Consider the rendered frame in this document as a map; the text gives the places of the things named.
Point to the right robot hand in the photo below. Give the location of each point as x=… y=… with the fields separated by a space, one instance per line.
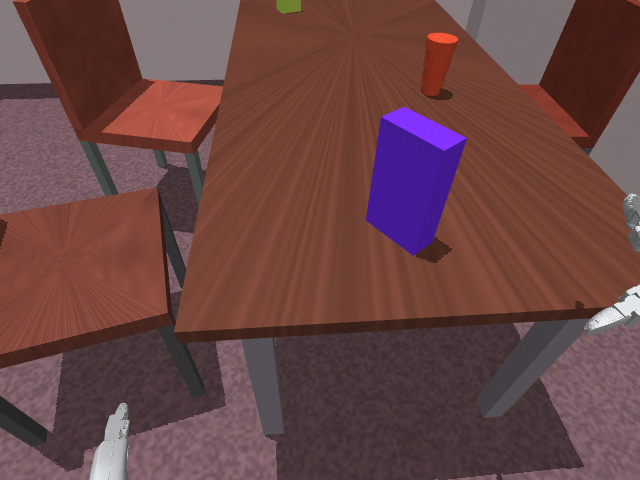
x=627 y=310

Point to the table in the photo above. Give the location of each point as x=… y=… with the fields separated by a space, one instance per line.
x=533 y=230

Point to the chair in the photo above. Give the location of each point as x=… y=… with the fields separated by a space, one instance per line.
x=594 y=63
x=86 y=50
x=82 y=273

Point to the left robot hand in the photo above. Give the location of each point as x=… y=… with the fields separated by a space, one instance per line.
x=111 y=457

